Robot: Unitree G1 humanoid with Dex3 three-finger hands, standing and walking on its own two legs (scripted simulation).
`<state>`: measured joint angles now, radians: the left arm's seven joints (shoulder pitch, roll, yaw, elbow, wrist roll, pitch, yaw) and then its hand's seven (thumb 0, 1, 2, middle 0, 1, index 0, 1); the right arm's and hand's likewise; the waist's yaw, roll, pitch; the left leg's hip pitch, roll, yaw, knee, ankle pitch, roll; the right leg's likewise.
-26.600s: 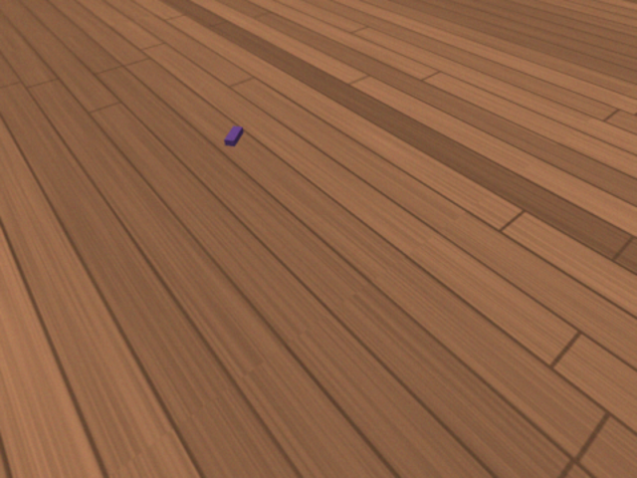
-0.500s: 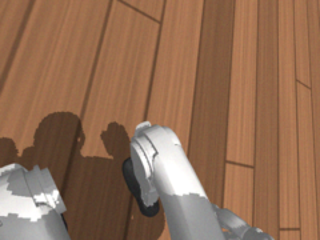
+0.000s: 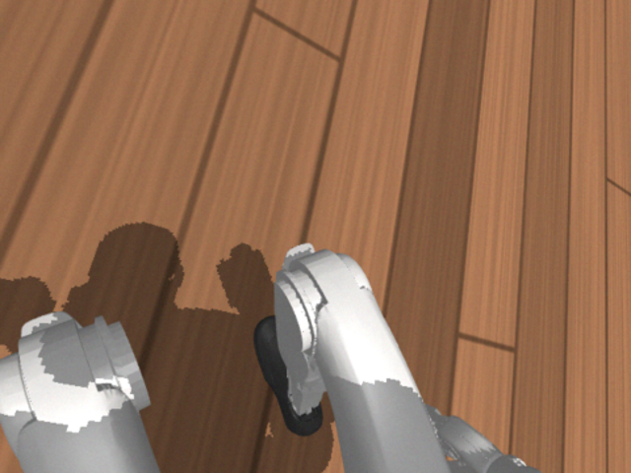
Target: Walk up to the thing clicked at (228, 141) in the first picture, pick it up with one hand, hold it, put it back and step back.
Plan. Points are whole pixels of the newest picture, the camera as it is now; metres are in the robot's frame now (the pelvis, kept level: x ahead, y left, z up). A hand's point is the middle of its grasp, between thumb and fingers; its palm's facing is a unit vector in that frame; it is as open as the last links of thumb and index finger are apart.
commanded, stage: settle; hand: left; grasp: from above
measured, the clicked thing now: out of the picture +0.43 +0.35 -0.28
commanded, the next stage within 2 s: lift in 0.52 s
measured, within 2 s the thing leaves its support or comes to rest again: neither
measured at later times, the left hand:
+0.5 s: hand out of the picture +0.40 +0.34 -0.16, palm faces -0.45 -0.14 -0.88, open 8.3 cm
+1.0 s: hand out of the picture +0.38 +0.35 -0.08, palm faces -0.45 -0.15 -0.88, open 8.3 cm
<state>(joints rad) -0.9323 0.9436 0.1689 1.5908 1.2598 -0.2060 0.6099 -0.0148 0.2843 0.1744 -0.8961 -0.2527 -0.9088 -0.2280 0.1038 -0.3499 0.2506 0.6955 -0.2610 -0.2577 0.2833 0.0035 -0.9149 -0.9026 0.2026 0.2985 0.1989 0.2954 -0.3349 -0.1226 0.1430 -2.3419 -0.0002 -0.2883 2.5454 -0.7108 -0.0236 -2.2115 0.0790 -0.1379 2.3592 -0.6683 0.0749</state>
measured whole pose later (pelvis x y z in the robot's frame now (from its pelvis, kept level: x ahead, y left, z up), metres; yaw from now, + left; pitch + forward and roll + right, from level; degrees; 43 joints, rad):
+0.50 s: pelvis +0.00 -0.01 +0.02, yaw +5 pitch +31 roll -11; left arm -0.89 0.75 0.07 1.38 1.20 -0.19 0.35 -0.02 0.26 0.22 -0.91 -0.26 -0.92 -0.24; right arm 0.12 -0.31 0.12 0.70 -0.14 -0.13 0.24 0.00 -0.92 -0.90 0.20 0.30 0.20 0.30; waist -0.23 0.00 -0.01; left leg -2.33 -0.01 -0.20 2.44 -0.66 -0.02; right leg -2.22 0.04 -0.07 2.32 -0.66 0.07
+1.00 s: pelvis +0.00 -0.01 +0.07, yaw +8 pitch +35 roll -9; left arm -0.76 0.68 0.06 1.12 1.13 -0.14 0.19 -0.02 0.27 0.20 -0.91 -0.25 -0.91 -0.24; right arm 0.20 -0.28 0.02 0.70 -0.07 -0.02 0.15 0.01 -0.92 -0.90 0.20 0.30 0.20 0.30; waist -0.18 0.04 -0.11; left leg -2.23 -0.01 -0.14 2.27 -0.66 -0.01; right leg -2.13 0.02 -0.04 2.19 -0.67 0.06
